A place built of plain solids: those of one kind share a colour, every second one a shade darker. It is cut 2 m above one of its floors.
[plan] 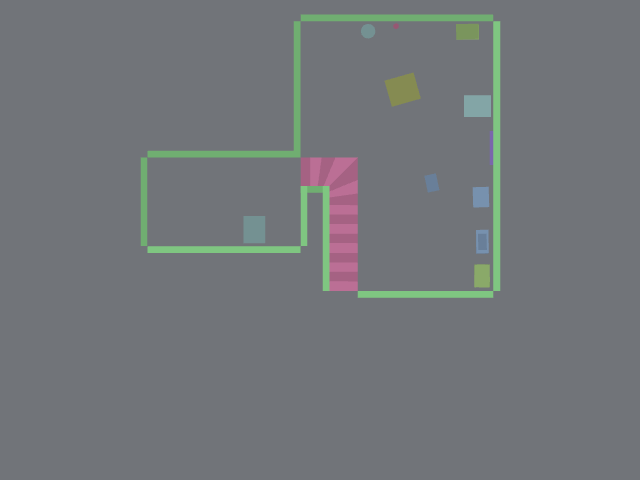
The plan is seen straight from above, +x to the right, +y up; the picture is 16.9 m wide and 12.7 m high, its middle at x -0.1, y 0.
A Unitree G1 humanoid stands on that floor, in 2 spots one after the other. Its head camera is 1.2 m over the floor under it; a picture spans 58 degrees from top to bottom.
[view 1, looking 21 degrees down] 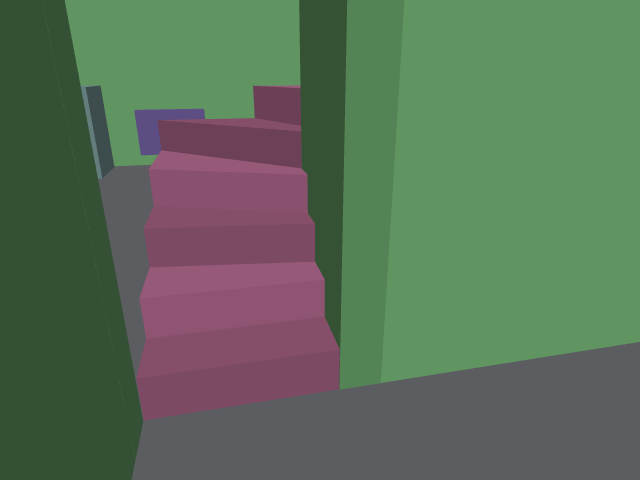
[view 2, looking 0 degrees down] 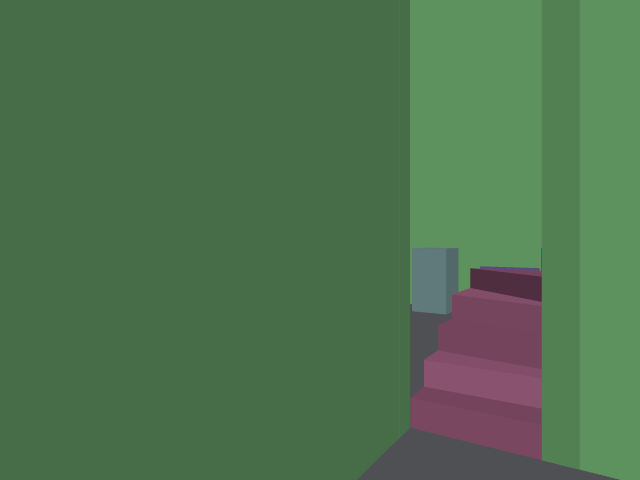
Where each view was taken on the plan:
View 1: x -1.98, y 1.83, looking -13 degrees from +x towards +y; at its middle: wall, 1.89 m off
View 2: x -3.25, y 1.16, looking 33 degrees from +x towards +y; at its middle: wall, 1.88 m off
